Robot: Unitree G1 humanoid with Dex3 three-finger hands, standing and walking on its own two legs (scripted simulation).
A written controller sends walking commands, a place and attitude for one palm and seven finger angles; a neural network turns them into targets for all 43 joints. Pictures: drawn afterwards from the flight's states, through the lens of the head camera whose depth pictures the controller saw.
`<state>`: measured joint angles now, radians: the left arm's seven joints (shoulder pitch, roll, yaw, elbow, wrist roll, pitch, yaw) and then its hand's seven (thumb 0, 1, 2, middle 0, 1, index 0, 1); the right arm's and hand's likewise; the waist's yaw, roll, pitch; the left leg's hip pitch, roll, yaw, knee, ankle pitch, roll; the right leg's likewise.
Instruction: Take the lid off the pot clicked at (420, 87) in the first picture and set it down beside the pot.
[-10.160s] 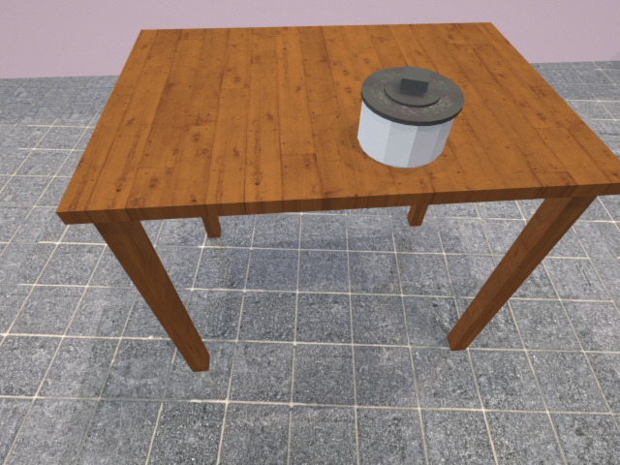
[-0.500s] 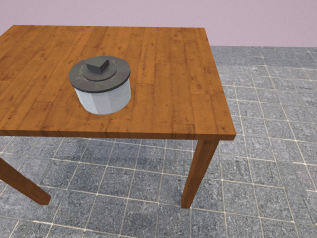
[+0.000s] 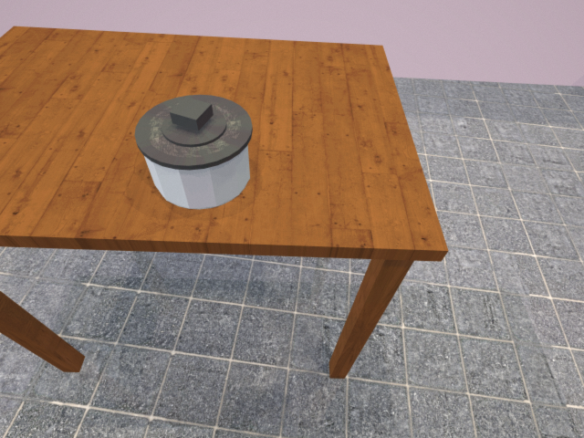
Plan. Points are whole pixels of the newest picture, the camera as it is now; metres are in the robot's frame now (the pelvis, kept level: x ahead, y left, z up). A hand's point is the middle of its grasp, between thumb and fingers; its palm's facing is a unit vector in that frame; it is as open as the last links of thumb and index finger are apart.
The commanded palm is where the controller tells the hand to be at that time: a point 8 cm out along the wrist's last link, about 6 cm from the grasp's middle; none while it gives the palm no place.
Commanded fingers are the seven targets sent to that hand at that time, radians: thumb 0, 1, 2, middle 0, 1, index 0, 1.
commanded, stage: look again from close up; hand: left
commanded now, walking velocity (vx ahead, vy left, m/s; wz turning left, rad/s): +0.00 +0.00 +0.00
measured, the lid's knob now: (192, 113) +0.51 +0.18 +0.16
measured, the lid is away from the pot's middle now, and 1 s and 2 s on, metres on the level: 0.00 0.00 0.00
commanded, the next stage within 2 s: lift the closed hand beside the body in 0.46 s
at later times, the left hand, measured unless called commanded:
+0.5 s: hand out of the picture +0.03 +0.19 -0.17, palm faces +0.00 -0.98 -0.21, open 7.4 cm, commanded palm none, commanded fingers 0.00 0.90 0.90 -0.20 -0.30 -0.20 -0.30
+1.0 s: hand out of the picture +0.11 +0.20 +0.00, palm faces +0.32 -0.90 -0.31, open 4.1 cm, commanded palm +0.06 +0.24 +0.04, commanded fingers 0.00 0.90 0.90 -1.21 -1.40 -1.21 -1.40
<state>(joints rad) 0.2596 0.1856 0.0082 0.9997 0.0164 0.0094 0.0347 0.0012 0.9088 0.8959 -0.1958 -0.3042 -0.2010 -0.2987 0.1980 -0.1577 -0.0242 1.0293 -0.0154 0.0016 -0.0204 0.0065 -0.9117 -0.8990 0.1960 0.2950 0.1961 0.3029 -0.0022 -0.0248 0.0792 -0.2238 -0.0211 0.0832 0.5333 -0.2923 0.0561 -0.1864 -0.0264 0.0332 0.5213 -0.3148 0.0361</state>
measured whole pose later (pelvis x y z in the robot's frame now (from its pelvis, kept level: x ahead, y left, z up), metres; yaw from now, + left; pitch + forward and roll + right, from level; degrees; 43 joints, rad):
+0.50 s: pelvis +0.00 +0.01 +0.00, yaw +0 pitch -1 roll +0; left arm 0.25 0.18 0.01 1.03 0.02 0.01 0.03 0.00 0.91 0.90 -0.20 -0.30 -0.20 -0.30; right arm 0.22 -0.16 -0.02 1.06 -0.01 0.00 -0.02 0.01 -0.92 -0.90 0.20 0.29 0.20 0.30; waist -0.01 -0.01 0.09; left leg -0.21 -0.04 0.09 0.48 -0.27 0.06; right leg -0.18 -0.04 0.04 0.49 -0.30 0.05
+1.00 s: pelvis -0.02 -0.03 +0.01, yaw +4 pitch -3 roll +0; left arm 0.60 0.24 0.10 -0.05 -0.02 -0.04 0.08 0.01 0.90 0.90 -0.79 -0.96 -0.80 -0.95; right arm 0.13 -0.23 -0.01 0.53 0.00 -0.19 -0.04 0.01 -0.91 -0.90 0.20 0.29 0.20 0.30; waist 0.06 0.02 0.00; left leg -0.20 0.00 0.00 0.47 -0.22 0.01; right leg -0.13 0.00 -0.05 0.44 -0.26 -0.01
